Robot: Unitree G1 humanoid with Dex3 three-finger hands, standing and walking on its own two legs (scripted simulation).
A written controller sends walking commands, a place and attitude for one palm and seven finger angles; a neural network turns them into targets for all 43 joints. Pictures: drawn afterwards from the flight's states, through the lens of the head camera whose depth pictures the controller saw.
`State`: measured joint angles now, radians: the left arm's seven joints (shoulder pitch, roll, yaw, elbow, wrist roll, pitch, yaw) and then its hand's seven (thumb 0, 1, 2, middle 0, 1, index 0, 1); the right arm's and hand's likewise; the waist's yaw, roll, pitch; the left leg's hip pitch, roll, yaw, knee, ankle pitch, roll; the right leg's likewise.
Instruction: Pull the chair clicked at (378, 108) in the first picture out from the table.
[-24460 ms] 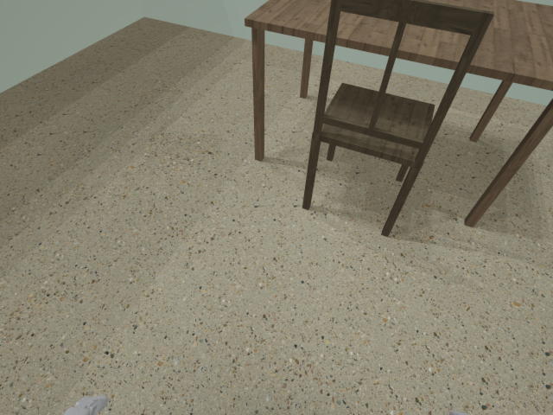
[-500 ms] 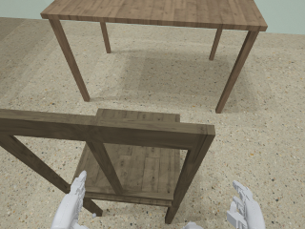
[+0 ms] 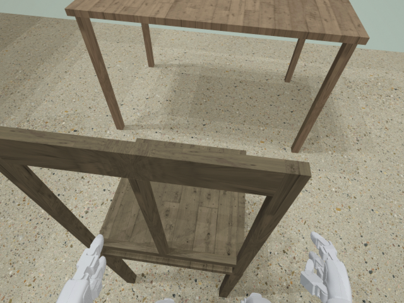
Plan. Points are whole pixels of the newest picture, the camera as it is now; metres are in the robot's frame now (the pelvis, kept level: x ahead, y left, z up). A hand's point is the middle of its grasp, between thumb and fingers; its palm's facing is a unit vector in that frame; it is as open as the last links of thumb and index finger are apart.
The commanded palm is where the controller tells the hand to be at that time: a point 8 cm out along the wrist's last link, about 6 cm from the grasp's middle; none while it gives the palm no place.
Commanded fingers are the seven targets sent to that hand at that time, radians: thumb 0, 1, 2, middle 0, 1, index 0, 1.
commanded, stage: draw the hand back to the body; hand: left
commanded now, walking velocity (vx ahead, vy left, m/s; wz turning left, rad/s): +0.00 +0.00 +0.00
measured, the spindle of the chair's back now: (154, 223) +0.27 +0.11 +0.01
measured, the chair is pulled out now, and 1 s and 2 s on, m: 0.61 0.61 0.60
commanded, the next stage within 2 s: step back with the hand held close in 1.46 s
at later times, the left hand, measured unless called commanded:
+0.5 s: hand (63, 270) +0.16 +0.20 +0.11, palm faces +0.16 -0.93 -0.34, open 16.8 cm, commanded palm +0.12 +0.25 +0.14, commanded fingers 0.00 -0.12 0.41 -0.06 -0.09 -0.06 -0.09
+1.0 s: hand (11, 215) +0.20 +0.24 +0.20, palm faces +0.45 -0.76 -0.47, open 10.4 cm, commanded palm +0.16 +0.28 +0.24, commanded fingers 0.00 0.79 0.85 -0.19 -0.28 -0.19 -0.28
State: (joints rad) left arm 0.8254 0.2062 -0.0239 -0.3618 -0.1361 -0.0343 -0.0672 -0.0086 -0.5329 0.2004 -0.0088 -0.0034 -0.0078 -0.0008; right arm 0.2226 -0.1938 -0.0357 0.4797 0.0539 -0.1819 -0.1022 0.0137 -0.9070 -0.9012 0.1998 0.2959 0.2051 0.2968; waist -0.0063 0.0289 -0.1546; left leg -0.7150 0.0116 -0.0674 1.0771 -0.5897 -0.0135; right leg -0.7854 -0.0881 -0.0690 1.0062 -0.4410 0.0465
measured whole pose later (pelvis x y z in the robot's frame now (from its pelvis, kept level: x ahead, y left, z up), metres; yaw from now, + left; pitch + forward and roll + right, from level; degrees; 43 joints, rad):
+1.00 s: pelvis +0.02 -0.02 +0.06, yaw +0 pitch -3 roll -1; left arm 0.57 0.34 0.29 -0.44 -0.04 -0.01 0.18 0.01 0.45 0.68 -0.15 -0.21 -0.18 -0.22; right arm 0.19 -0.22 0.00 0.64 0.02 -0.18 -0.10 0.01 -0.91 -0.90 0.20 0.30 0.20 0.30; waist 0.08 0.09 0.01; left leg -0.10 0.04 -0.05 0.53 -0.38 -0.04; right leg -0.21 -0.05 -0.08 0.55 -0.29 0.02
